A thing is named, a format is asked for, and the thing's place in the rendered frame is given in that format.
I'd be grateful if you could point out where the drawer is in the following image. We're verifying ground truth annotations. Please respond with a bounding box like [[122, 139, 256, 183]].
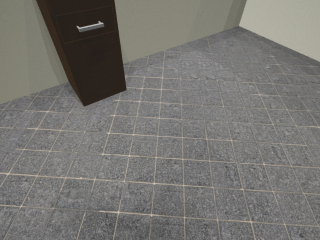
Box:
[[54, 5, 116, 43]]

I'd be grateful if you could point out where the cabinet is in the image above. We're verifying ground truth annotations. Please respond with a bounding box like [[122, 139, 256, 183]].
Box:
[[36, 0, 127, 107]]

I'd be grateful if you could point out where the handle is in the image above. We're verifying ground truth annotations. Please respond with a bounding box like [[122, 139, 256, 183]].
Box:
[[76, 21, 104, 32]]

